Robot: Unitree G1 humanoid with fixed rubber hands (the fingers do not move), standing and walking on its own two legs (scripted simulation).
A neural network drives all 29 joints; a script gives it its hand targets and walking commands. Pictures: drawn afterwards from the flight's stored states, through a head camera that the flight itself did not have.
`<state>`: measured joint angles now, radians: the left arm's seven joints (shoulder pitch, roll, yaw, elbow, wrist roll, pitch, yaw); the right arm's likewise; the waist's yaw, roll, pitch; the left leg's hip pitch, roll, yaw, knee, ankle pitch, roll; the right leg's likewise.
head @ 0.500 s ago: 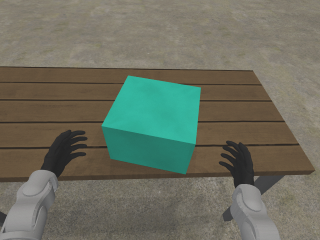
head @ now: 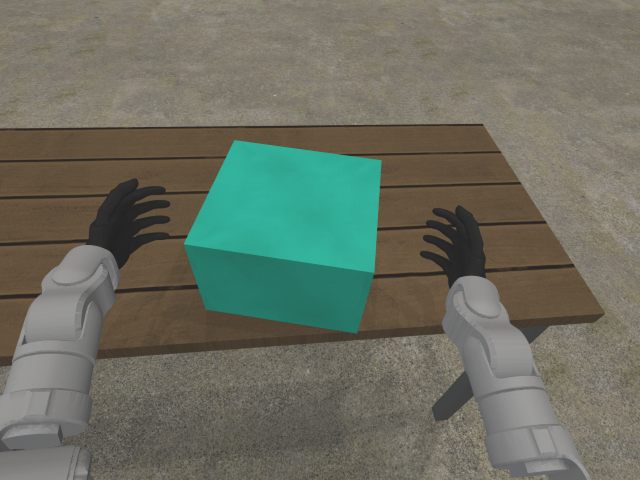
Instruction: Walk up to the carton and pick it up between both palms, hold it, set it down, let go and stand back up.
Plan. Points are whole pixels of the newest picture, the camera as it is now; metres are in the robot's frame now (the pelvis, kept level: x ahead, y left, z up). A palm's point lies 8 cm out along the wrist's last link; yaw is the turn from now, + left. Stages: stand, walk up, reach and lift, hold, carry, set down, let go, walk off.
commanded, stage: reach and lift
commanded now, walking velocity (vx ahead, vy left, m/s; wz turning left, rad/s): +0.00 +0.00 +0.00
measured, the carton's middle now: (294, 234) +0.45 +0.05 +0.02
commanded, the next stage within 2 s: none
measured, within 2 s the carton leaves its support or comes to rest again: neither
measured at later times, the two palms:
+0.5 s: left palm (133, 178) +0.43 +0.25 +0.14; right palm (462, 219) +0.39 -0.16 +0.12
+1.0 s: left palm (157, 157) +0.47 +0.23 +0.15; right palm (460, 193) +0.43 -0.16 +0.14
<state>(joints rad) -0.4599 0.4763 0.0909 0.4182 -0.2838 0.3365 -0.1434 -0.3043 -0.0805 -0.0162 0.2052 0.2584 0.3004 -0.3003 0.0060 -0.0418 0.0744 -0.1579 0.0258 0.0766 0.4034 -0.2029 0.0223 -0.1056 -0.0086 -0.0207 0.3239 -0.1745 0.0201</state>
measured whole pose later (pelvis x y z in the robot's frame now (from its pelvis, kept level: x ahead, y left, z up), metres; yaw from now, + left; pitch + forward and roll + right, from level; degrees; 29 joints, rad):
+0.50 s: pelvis +0.00 +0.00 +0.00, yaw +1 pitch +1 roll -2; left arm -0.86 0.49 0.02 0.86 -0.27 0.26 -0.11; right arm -0.68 -0.10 -0.07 0.60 0.25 0.27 -0.28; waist -0.06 -0.04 0.01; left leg -0.25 0.02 0.06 0.43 -0.21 0.03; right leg -0.18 -0.01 -0.03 0.33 -0.17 0.02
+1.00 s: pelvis +0.00 +0.00 +0.00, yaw +2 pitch +8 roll -1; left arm -1.14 0.50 -0.11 1.40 -0.32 0.00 -0.11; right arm -0.97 -0.11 0.00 1.03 0.30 0.12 -0.27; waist -0.13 -0.04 -0.09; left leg -0.40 0.02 0.03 0.45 -0.19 0.02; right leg -0.34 -0.01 -0.05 0.37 -0.17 0.01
